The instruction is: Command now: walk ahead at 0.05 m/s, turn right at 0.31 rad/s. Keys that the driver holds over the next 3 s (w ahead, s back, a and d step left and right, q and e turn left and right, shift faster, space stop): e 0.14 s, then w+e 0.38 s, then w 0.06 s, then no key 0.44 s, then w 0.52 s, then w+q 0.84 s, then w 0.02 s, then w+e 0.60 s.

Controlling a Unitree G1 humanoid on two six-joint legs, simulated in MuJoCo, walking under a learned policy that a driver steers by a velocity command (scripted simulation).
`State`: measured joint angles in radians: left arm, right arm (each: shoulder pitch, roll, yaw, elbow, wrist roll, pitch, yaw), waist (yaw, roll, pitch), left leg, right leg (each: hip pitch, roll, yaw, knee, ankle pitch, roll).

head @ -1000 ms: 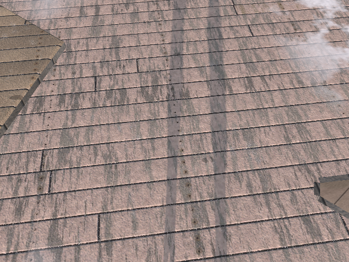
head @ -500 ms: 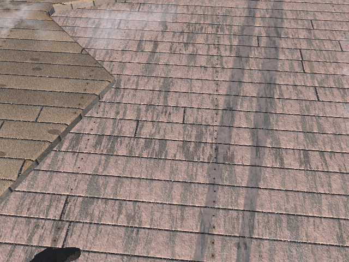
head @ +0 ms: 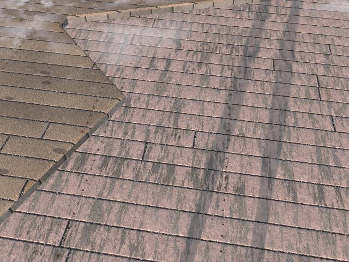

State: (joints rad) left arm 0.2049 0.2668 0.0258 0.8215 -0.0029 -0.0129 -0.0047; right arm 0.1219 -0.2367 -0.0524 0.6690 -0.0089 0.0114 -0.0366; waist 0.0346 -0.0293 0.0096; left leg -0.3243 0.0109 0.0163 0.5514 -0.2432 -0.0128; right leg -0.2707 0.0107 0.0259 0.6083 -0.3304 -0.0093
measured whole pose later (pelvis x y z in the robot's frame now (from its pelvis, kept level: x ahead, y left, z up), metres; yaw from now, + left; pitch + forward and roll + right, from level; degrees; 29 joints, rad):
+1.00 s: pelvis +0.23 -0.05 +0.01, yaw -23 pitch +1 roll +1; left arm 0.19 0.27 0.05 0.70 0.01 0.02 0.03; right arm 0.18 -0.23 -0.03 0.83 0.00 -0.05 0.02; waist -0.02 -0.03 0.05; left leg -0.21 -0.04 0.01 0.42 -0.22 0.02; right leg -0.35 -0.04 0.07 0.55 -0.19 0.04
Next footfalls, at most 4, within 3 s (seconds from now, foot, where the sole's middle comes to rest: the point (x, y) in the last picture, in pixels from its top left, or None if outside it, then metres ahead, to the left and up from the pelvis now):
0.68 left None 0.31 0.03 -0.77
1.02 right None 0.26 -0.21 -0.77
1.60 right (274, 258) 0.53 -0.34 -0.77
2.16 left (219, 180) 0.86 -0.15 -0.77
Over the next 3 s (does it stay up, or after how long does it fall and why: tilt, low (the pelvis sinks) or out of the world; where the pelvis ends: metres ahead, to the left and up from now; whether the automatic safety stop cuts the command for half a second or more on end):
stays up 1.18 -0.27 0.02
